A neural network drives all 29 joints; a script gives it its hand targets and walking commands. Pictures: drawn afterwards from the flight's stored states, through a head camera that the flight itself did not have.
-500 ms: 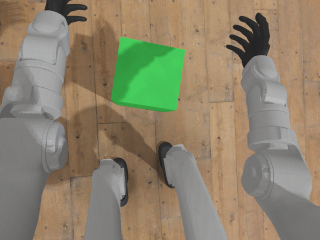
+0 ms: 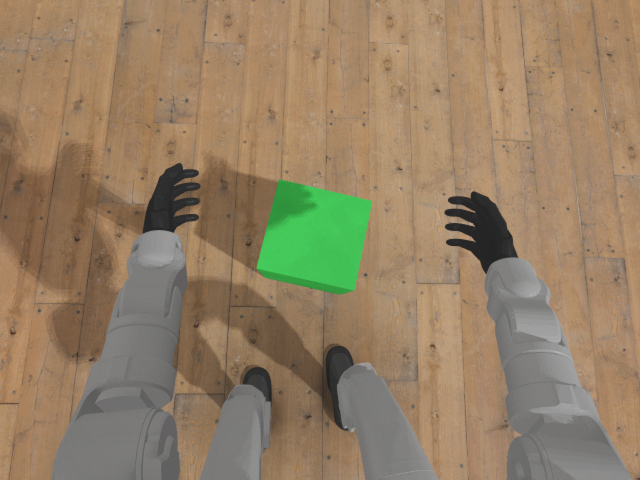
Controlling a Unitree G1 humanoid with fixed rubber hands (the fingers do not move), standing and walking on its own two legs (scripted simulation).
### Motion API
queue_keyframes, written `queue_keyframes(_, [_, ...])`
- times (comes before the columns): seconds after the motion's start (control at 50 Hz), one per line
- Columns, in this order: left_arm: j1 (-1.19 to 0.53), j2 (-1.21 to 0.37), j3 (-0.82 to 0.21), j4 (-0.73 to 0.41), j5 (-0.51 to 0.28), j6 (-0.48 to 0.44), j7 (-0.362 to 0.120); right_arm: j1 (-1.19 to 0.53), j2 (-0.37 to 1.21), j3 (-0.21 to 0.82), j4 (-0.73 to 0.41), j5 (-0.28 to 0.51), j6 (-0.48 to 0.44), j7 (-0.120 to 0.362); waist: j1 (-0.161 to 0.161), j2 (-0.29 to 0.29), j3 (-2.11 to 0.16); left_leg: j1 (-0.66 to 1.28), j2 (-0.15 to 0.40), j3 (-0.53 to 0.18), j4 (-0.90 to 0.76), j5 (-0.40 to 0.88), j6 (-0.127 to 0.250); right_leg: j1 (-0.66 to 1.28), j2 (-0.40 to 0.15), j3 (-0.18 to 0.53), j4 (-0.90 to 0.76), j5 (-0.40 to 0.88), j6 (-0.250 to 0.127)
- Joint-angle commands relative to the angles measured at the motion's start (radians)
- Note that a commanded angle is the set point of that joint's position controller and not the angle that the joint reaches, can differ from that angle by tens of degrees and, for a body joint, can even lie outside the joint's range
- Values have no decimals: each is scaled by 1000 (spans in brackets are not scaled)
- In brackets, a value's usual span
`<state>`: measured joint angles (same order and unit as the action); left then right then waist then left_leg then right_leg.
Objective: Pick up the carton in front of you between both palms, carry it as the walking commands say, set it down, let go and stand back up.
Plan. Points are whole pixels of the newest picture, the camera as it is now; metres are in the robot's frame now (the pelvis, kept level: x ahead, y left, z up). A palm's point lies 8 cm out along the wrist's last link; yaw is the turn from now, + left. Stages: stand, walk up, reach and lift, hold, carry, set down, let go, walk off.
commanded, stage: let go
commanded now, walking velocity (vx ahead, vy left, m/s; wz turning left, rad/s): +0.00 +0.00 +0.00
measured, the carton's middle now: (313, 243) +0.46 -0.06 -0.58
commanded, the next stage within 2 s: stand in 1.08 s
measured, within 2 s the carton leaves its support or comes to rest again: neither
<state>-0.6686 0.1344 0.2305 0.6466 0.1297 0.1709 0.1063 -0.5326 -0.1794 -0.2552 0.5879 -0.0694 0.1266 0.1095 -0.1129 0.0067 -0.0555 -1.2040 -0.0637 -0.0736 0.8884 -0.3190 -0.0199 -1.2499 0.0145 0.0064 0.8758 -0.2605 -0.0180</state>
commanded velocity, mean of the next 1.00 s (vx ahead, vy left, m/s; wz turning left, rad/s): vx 0.00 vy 0.00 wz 0.00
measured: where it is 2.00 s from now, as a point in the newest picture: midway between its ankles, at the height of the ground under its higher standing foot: (300, 413)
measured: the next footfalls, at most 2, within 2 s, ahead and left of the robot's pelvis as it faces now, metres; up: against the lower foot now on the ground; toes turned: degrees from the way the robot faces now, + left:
none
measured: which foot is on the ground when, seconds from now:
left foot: down 0.00-1.00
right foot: down 0.00-1.00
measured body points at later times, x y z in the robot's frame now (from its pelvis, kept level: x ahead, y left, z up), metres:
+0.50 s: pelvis +0.06 +0.01 +0.07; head +0.14 +0.02 +0.51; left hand +0.30 +0.21 -0.03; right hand +0.22 -0.24 -0.01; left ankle +0.03 +0.12 -0.67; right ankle +0.05 -0.10 -0.67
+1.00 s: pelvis +0.06 +0.02 +0.07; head +0.06 +0.02 +0.52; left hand +0.24 +0.25 -0.01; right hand +0.22 -0.23 +0.00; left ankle +0.03 +0.12 -0.67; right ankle +0.05 -0.10 -0.67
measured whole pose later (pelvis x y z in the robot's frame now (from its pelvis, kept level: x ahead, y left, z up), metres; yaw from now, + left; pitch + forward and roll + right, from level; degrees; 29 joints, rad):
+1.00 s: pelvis +0.06 +0.02 +0.07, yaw -3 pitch -5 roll +0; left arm 0.23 0.21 0.02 0.45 -0.01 0.11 -0.03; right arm 0.21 -0.23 -0.04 0.38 -0.03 0.22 0.04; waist 0.00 0.01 0.09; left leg -0.08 -0.04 -0.03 0.49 -0.33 0.03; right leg -0.14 0.02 0.06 0.49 -0.27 0.01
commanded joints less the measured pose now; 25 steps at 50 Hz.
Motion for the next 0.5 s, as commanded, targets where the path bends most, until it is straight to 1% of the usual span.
queue_keyframes(0.0, [-78,68,-17,-173,-17,-50,1,27,-128,30,-118,23,-40,13,-33,27,-722,343,-24,66,-135,131,-17,737,15,-2,-78,349,34])
queue_keyframes(0.06, [60,74,-32,-159,-31,-79,-19,152,-114,72,-118,48,-61,13,-18,8,-632,350,-16,73,-179,95,-7,841,2,23,-119,353,38])
queue_keyframes(0.1, [150,76,-40,-145,-36,-98,-30,230,-104,98,-128,65,-76,8,-7,-7,-582,367,-13,73,-202,93,-1,905,-6,40,-143,383,42])
queue_keyframes(0.18, [316,86,-52,-127,-42,-134,-49,373,-93,145,-168,90,-104,-8,14,-46,-513,417,-13,70,-247,121,9,1033,-19,68,-179,505,51])
queue_keyframes(0.24, [431,99,-62,-133,-48,-158,-63,486,-89,171,-209,98,-119,-23,24,-72,-469,472,-12,65,-291,151,17,1125,-26,83,-209,600,58])
queue_keyframes(0.3, [531,115,-76,-156,-58,-175,-74,600,-88,191,-250,104,-128,-36,32,-74,-406,563,-7,58,-342,188,22,1182,-25,87,-250,650,60])
queue_keyframes(0.34, [586,119,-88,-171,-63,-182,-80,654,-92,199,-266,108,-131,-40,41,-55,-349,646,-2,54,-374,216,21,1182,-18,80,-286,626,60])
queue_keyframes(0.42, [685,119,-113,-203,-74,-184,-94,708,-109,208,-273,115,-130,-41,65,12,-226,839,15,42,-427,268,12,1130,4,51,-368,481,52])
queue_keyframes(0.48, [750,124,-130,-230,-86,-174,-108,726,-123,204,-266,112,-121,-36,83,48,-146,934,29,34,-463,296,5,1116,17,30,-413,380,43])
